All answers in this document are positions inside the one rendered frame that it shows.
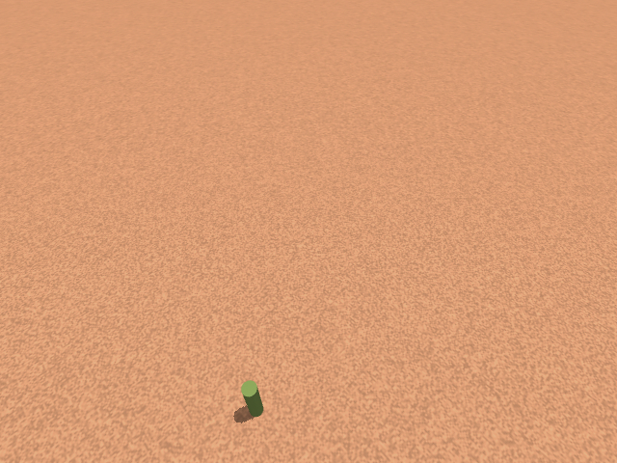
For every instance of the can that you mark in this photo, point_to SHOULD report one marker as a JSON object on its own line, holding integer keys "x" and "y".
{"x": 251, "y": 395}

